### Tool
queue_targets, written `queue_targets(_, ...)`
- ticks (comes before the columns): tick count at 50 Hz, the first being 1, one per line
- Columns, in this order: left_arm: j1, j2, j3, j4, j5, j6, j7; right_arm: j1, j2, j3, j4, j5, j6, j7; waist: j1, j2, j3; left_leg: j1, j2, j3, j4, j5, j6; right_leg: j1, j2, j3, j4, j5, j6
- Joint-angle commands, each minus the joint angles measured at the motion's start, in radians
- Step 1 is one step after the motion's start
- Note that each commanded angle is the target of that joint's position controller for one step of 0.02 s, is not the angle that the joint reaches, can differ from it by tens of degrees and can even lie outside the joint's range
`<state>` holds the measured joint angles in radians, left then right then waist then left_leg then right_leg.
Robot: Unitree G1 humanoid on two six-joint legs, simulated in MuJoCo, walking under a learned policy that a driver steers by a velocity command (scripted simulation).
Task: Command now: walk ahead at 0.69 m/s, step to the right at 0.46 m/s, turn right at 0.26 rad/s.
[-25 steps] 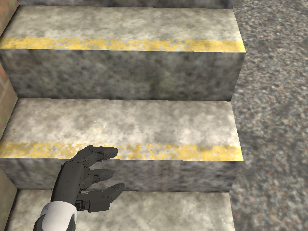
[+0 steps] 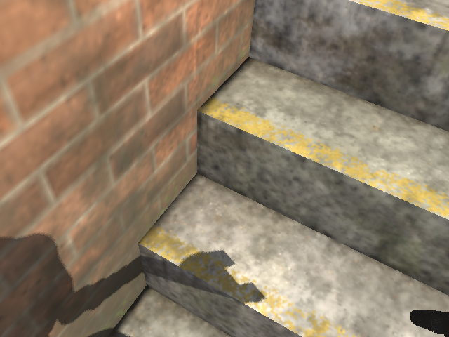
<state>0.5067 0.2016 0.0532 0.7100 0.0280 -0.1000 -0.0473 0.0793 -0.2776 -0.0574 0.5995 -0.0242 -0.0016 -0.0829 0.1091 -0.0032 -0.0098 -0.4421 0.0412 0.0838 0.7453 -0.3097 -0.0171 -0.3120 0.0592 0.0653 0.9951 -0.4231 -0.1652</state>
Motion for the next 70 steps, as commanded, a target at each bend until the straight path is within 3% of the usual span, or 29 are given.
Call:
queue_targets(1,-0.352,-0.032,-0.006,-0.269,-0.038,-0.044,-0.009,0.494,-0.172,-0.066,0.054,-0.086,0.035,-0.071,-0.283,0.181,-0.344,0.796,0.508,-0.86,-0.414,0.212,-0.03,-0.847,0.126,0.341,1.111,0.079,0.09)
queue_targets(2,-0.33,-0.008,0.003,-0.295,-0.037,-0.012,-0.001,0.294,-0.202,-0.068,0.04,-0.093,0.032,-0.077,-0.169,0.134,-0.21,0.603,0.525,-0.946,-0.614,-0.237,-0.003,-0.908,0.123,0.247,1.355,0.178,0.136)
queue_targets(3,-0.364,-0.053,-0.016,-0.289,-0.007,0.008,-0.003,0.176,-0.15,-0.041,0.07,-0.083,-0.005,-0.068,-0.108,0.092,0.007,0.432,0.45,-0.711,-0.57,-0.263,0.033,-1.019,0.108,0.141,1.54,0.264,0.14)
queue_targets(5,-0.397,-0.091,-0.022,-0.241,0.017,0.038,-0.009,0.199,-0.02,-0.001,0.174,-0.05,-0.071,-0.039,-0.074,0.029,0.083,0.275,0.34,-0.337,-0.385,0.11,0.109,-1.062,0.1,0.12,1.845,0.249,0.104)
queue_targets(7,-0.469,-0.082,-0.031,-0.272,-0.02,0.057,-0.026,0.222,0.052,0.032,0.255,-0.045,-0.085,-0.009,-0.012,0.025,0.154,0.143,0.281,-0.074,-0.391,0.264,0.042,-0.997,0.067,0.136,1.66,0.177,0.05)
queue_targets(10,-0.645,-0.059,-0.055,-0.349,-0.075,0.119,0.021,0.191,0.019,0.043,0.313,-0.035,-0.108,0.019,0.0,0.065,0.218,-0.062,0.234,0.159,-0.634,0.686,0.028,-0.747,0.027,-0.049,1.157,0.037,0.021)
queue_targets(11,-0.611,-0.063,-0.064,-0.331,-0.084,0.143,0.032,0.195,-0.028,0.041,0.321,-0.012,-0.117,0.013,0.01,0.083,0.162,-0.01,0.238,0.205,-0.715,0.918,0.062,-0.64,0.002,-0.145,1.045,0.053,0.006)
queue_targets(13,-0.438,-0.069,-0.076,-0.234,-0.031,0.165,0.014,0.181,-0.064,0.028,0.293,0.055,-0.107,-0.03,0.059,0.042,-0.004,0.181,0.187,0.287,-0.614,1.555,0.062,-0.396,-0.024,-0.27,0.762,-0.023,-0.023)
queue_targets(15,-0.214,0.019,-0.055,-0.188,-0.038,0.214,0.033,0.157,-0.279,-0.041,0.212,0.075,-0.109,-0.058,0.137,0.105,-0.21,0.324,0.306,0.219,-0.351,2.117,0.165,-0.144,0.043,-0.281,0.489,-0.334,0.005)
queue_targets(17,-0.221,0.142,-0.008,-0.168,-0.039,0.201,0.025,0.172,-0.311,-0.064,0.105,0.036,-0.095,0.001,0.056,0.049,-0.384,0.144,0.23,0.13,-0.028,1.644,0.198,0.16,0.095,-0.085,0.307,-0.275,-0.033)
queue_targets(19,-0.363,0.186,0.031,-0.192,-0.02,0.179,0.037,0.101,-0.137,-0.035,0.02,0.0,-0.088,0.058,-0.035,-0.09,-0.31,-0.048,0.08,0.026,0.281,0.331,0.183,0.184,0.087,0.072,-0.118,0.023,-0.074)
queue_targets(22,-0.421,0.155,0.035,-0.158,0.008,0.087,-0.013,-0.008,0.147,0.054,-0.079,-0.082,-0.053,0.047,-0.097,-0.018,-0.126,-0.463,-0.051,-0.217,1.334,0.15,0.127,0.05,0.004,0.337,-0.319,-0.083,-0.174)
queue_targets(24,-0.282,0.165,0.048,-0.096,0.006,0.041,0.017,-0.136,0.076,0.045,-0.234,-0.079,-0.054,0.039,-0.07,0.01,-0.038,-0.646,-0.084,-0.233,1.514,0.089,0.069,-0.079,-0.154,0.845,-0.681,-0.459,-0.164)
queue_targets(29,-0.201,0.176,0.046,0.009,0.006,-0.033,0.021,-0.126,0.066,0.072,-0.208,-0.03,-0.055,0.038,-0.11,0.105,0.07,-0.743,-0.006,-0.178,1.491,0.025,0.055,-0.086,-0.189,0.575,-0.656,-0.086,-0.081)
queue_targets(34,-0.07,0.18,0.051,0.069,0.031,-0.051,0.009,-0.276,0.166,0.098,-0.27,-0.021,-0.067,0.003,-0.063,0.059,0.011,-1.014,-0.02,-0.133,1.798,-0.08,0.088,0.113,-0.231,0.476,-0.642,0.108,-0.115)
queue_targets(39,-0.076,0.185,0.058,0.101,0.0,-0.036,0.036,-0.417,0.172,0.111,-0.333,0.017,-0.02,0.017,-0.049,-0.136,0.059,-0.9,0.028,-0.008,1.474,-0.16,0.097,0.022,-0.228,0.347,-0.865,0.302,-0.09)
queue_targets(42,-0.201,0.203,0.075,0.035,-0.018,-0.002,0.062,-0.268,0.162,0.12,-0.296,0.025,-0.013,0.011,-0.147,-0.114,-0.092,-0.265,0.024,0.061,0.758,-0.277,0.156,-0.076,-0.217,0.124,-0.931,0.994,-0.046)
queue_targets(44,-0.181,0.273,0.099,0.048,-0.05,-0.026,0.062,0.043,0.045,0.055,-0.151,0.05,-0.018,0.002,-0.237,-0.255,-0.347,-0.023,-0.109,0.097,0.587,-0.345,0.121,0.185,-0.249,0.098,-0.636,1.932,-0.059)
queue_targets(45,-0.204,0.327,0.122,0.081,-0.054,-0.055,0.038,0.186,-0.018,0.028,-0.131,0.035,-0.039,0.007,-0.321,-0.301,-0.448,0.076,-0.128,-0.014,0.407,-0.403,0.12,0.288,-0.256,0.074,-0.365,2.023,-0.037)
queue_targets(46,-0.318,0.294,0.121,0.048,-0.074,-0.078,0.014,0.346,-0.173,-0.015,-0.064,0.004,-0.056,0.01,-0.4,-0.039,-0.489,0.19,-0.005,-0.432,0.056,-0.631,0.143,0.115,-0.169,0.064,0.039,1.839,0.007)
queue_targets(47,-0.365,0.101,0.083,0.02,-0.055,-0.067,-0.025,0.387,-0.268,-0.05,0.039,0.036,-0.039,-0.004,-0.335,0.351,-0.445,0.356,0.127,-1.002,-0.369,-0.856,0.183,-0.288,0.096,0.152,0.311,0.726,0.025)
queue_targets(48,-0.343,0.016,0.061,0.003,0.013,-0.05,-0.036,0.098,-0.186,-0.041,-0.007,0.044,-0.034,0.006,-0.179,0.246,-0.341,0.19,0.182,-1.155,-0.446,-0.844,0.157,-0.428,0.134,0.324,0.721,0.537,0.06)
queue_targets(49,-0.288,-0.027,0.037,0.01,0.029,-0.029,-0.049,-0.037,-0.123,-0.034,0.001,0.052,-0.034,0.024,-0.081,0.059,-0.234,0.079,0.22,-1.099,-0.39,-0.771,0.181,-0.522,0.14,0.3,0.984,0.567,0.066)
queue_targets(51,-0.288,-0.05,0.005,-0.002,0.067,0.013,-0.031,-0.001,0.006,-0.001,0.12,0.059,-0.067,0.052,-0.031,-0.017,-0.096,-0.039,0.212,-0.793,-0.23,-0.59,0.215,-0.662,0.135,0.257,1.177,0.489,0.05)
queue_targets(53,-0.283,-0.078,-0.022,-0.001,0.044,0.053,-0.023,0.127,0.046,0.011,0.224,0.032,-0.086,0.051,-0.047,-0.02,-0.022,0.006,0.196,-0.563,-0.232,-0.334,0.144,-0.758,0.117,0.219,1.268,0.416,0.051)
queue_targets(57,-0.412,-0.042,-0.034,-0.034,0.016,0.095,0.002,0.236,0.036,0.028,0.242,0.046,-0.125,0.046,-0.09,-0.031,0.164,0.079,0.178,-0.312,-0.338,-0.025,0.116,-0.994,0.076,0.193,1.159,0.232,0.083)
queue_targets(61,-0.397,-0.095,-0.034,-0.021,0.023,0.141,0.02,0.343,0.012,0.04,0.228,0.059,-0.114,0.025,-0.082,0.14,0.12,0.163,0.154,-0.199,-0.384,0.164,0.144,-1.082,0.079,0.085,1.388,0.171,0.102)
queue_targets(66,-0.624,-0.152,-0.073,-0.122,0.027,0.152,-0.009,0.501,0.041,0.04,0.247,0.067,-0.089,-0.01,-0.118,0.074,0.137,0.352,0.17,-0.202,-0.422,0.283,0.159,-1.272,-0.081,-0.101,1.26,0.138,0.125)
queue_targets(70,-0.767,-0.15,-0.099,-0.268,0.019,0.167,-0.009,0.587,0.017,0.014,0.258,0.053,-0.07,-0.059,-0.2,0.189,0.043,0.591,0.163,-0.172,-0.544,0.756,0.232,-1.147,-0.14,-0.197,0.897,-0.008,0.126)
